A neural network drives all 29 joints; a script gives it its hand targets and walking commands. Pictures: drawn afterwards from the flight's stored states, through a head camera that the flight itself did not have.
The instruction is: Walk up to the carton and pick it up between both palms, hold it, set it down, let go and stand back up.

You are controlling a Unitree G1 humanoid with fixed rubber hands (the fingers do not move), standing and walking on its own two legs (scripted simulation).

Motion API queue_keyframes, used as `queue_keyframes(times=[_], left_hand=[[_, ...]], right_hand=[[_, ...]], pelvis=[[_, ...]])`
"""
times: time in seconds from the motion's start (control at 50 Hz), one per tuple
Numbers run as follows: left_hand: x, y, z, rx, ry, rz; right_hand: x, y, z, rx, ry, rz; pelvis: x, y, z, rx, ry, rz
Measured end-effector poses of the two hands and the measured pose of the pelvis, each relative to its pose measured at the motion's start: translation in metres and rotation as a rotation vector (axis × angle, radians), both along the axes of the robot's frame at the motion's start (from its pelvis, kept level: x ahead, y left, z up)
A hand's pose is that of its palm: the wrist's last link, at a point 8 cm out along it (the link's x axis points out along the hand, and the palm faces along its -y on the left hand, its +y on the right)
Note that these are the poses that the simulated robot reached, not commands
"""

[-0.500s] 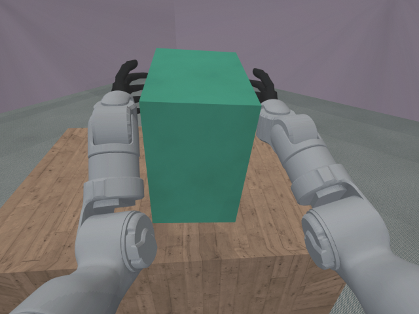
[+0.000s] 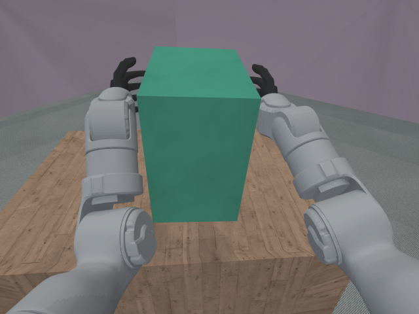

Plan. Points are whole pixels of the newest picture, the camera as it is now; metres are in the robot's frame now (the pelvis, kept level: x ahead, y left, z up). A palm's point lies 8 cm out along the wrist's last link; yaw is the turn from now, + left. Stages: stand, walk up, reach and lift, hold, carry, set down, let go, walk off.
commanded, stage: hold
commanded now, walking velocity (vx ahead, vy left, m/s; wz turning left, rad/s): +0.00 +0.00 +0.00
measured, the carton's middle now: (195, 132) +0.39 +0.02 +0.24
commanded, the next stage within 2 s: none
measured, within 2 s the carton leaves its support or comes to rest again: neither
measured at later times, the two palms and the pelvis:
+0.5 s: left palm (122, 98) +0.36 +0.14 +0.32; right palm (268, 101) +0.36 -0.11 +0.31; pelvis +0.00 +0.00 +0.00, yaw +0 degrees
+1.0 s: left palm (121, 98) +0.36 +0.14 +0.32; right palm (267, 102) +0.36 -0.11 +0.31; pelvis +0.00 +0.00 +0.00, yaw +0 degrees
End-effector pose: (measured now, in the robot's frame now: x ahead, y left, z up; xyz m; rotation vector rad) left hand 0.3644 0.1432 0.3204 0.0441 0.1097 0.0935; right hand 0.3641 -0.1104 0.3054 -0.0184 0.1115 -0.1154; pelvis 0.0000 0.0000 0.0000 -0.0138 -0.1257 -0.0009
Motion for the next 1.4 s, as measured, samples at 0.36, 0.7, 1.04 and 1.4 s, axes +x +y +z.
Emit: queue_keyframes(times=[0.36, 0.7, 1.04, 1.4], left_hand=[[-0.0008, -0.0019, 0.0007, -0.002, -0.001, 0.001], [0.0004, -0.0032, 0.0013, -0.010, -0.009, -0.007], [-0.0002, 0.0001, 0.0030, -0.001, -0.002, 0.002], [-0.0011, -0.0045, -0.0005, -0.004, -0.007, 0.002]], right_hand=[[-0.0005, -0.0020, 0.0042, 0.009, 0.005, -0.001], [-0.0014, -0.0035, 0.0057, 0.000, 0.002, -0.008], [-0.0002, 0.0002, 0.0056, 0.010, 0.014, 0.000], [-0.0011, -0.0045, 0.0037, 0.005, 0.015, 0.000]], pelvis=[[-0.0028, -0.0007, 0.0000, -0.001, 0.016, -0.002], [0.0003, -0.0007, -0.0002, -0.001, 0.009, 0.000], [-0.0020, 0.0015, -0.0001, -0.002, 0.022, -0.002], [0.0008, 0.0001, -0.0002, -0.001, 0.011, -0.004]])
